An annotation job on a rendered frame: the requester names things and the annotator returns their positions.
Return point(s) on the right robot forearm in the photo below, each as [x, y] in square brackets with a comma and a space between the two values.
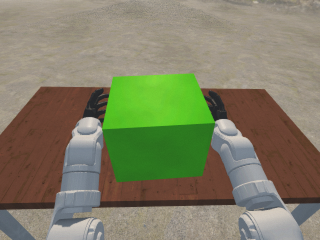
[251, 188]

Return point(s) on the carton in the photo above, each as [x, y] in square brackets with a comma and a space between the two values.
[157, 127]

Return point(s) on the left robot upper arm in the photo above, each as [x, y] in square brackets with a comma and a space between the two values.
[84, 228]

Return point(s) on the robot right hand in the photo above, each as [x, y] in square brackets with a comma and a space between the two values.
[217, 108]

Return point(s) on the robot left hand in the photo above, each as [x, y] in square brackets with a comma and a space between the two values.
[93, 104]

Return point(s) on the right robot upper arm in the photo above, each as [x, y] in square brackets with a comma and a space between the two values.
[273, 223]

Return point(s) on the table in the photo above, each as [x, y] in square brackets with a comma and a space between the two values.
[33, 147]

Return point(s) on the left robot forearm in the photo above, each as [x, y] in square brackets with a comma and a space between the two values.
[79, 191]

